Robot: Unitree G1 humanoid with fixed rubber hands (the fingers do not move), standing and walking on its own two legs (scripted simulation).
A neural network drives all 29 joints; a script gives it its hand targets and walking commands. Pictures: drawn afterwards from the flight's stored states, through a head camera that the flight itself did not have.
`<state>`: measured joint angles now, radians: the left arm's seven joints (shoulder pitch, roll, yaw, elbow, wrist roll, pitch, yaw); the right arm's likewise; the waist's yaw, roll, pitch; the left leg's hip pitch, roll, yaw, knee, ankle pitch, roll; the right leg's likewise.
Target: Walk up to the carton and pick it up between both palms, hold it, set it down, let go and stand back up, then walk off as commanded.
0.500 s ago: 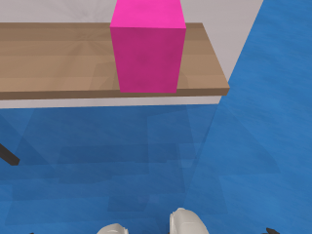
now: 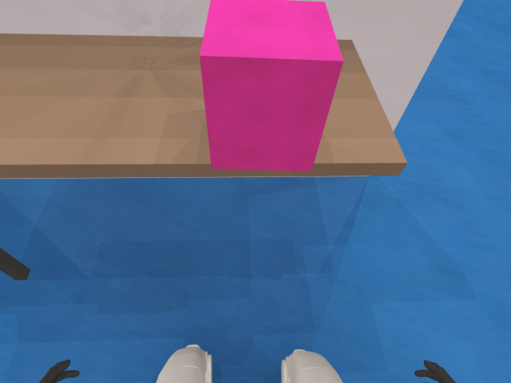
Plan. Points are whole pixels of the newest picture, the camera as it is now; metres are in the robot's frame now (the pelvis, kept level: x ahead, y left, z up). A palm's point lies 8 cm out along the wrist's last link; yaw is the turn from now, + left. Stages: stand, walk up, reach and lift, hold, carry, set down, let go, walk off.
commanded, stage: walk up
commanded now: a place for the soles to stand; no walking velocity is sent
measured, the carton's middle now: (264, 90) +0.60 -0.02 +0.10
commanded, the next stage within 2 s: none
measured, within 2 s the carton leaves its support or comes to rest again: neither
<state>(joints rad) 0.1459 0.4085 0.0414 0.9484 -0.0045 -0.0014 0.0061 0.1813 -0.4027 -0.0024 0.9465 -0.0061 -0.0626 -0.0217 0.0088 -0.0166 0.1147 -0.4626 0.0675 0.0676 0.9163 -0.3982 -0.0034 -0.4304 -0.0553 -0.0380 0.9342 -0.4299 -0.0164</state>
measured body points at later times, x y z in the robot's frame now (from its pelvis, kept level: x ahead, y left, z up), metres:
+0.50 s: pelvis +0.01 -0.01 +0.04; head +0.03 -0.01 +0.49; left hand +0.10 +0.30 -0.09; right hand +0.13 -0.32 -0.08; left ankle +0.06 +0.13 -0.69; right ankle +0.03 -0.13 -0.69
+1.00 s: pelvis +0.09 +0.00 +0.04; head +0.10 +0.03 +0.49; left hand +0.18 +0.33 -0.09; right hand +0.06 -0.33 -0.06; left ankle +0.06 +0.12 -0.69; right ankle +0.13 -0.13 -0.65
